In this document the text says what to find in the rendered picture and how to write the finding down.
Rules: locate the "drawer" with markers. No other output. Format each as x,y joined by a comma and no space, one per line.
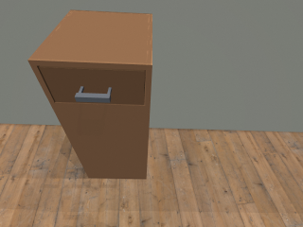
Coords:
128,85

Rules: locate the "cabinet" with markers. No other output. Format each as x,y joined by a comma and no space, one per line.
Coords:
110,140

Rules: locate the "handle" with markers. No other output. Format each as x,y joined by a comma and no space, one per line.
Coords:
93,97

